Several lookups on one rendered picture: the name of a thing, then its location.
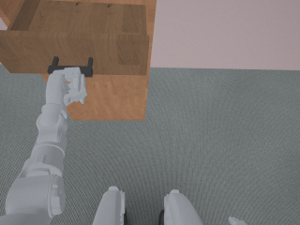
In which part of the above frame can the handle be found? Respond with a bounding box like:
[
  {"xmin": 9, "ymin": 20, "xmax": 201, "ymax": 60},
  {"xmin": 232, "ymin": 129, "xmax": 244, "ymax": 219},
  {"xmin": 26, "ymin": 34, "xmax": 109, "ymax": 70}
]
[{"xmin": 47, "ymin": 56, "xmax": 94, "ymax": 78}]

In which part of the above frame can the cabinet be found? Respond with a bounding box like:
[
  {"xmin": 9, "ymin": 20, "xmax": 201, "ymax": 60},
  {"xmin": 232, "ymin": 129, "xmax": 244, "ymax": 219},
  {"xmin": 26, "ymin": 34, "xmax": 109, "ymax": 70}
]
[{"xmin": 0, "ymin": 0, "xmax": 157, "ymax": 121}]

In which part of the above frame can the left robot upper arm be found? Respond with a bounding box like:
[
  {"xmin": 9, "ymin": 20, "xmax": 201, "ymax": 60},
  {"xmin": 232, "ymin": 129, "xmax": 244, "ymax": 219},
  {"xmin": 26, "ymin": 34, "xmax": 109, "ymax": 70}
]
[{"xmin": 0, "ymin": 174, "xmax": 66, "ymax": 225}]

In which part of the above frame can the left robot hand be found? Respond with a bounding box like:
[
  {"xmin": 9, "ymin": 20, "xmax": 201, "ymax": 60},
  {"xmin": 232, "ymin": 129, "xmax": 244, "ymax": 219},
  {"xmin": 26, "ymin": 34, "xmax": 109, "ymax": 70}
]
[{"xmin": 45, "ymin": 67, "xmax": 87, "ymax": 109}]

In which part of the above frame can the robot right shin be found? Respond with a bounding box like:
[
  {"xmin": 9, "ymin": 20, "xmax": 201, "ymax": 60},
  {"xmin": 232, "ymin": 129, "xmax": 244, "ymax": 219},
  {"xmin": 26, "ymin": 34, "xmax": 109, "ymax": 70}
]
[{"xmin": 164, "ymin": 189, "xmax": 179, "ymax": 225}]

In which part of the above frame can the drawer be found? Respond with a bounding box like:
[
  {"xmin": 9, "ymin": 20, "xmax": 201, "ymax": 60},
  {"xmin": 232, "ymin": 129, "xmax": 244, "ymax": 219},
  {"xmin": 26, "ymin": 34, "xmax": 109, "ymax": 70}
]
[{"xmin": 0, "ymin": 0, "xmax": 150, "ymax": 76}]

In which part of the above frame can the robot left thigh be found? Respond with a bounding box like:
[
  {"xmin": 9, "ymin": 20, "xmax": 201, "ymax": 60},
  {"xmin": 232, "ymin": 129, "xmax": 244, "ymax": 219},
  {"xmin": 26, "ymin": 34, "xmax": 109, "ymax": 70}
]
[{"xmin": 92, "ymin": 189, "xmax": 126, "ymax": 225}]

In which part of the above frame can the left robot forearm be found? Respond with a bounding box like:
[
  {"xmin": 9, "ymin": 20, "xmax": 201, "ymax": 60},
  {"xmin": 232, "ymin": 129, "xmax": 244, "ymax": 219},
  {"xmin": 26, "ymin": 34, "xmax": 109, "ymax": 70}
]
[{"xmin": 5, "ymin": 103, "xmax": 68, "ymax": 215}]

